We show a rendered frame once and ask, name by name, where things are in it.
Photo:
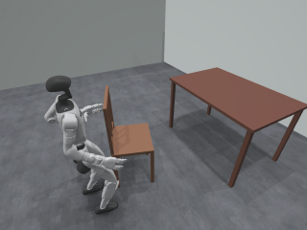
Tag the chair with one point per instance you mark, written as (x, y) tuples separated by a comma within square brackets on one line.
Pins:
[(127, 140)]

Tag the table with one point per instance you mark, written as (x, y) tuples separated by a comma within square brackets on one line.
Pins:
[(248, 104)]

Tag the right robot forearm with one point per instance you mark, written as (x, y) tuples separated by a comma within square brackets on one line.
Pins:
[(90, 158)]

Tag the robot left upper arm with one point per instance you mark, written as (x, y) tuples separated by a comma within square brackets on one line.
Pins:
[(50, 116)]

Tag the robot right hand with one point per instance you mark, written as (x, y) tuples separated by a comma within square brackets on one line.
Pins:
[(110, 163)]

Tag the robot head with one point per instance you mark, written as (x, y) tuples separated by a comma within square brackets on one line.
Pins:
[(57, 84)]

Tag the robot left hand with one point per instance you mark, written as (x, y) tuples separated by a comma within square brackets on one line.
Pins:
[(88, 110)]

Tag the robot left foot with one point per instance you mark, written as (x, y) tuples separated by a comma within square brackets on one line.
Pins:
[(95, 188)]

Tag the robot right upper arm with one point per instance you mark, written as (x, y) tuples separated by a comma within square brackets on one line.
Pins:
[(69, 126)]

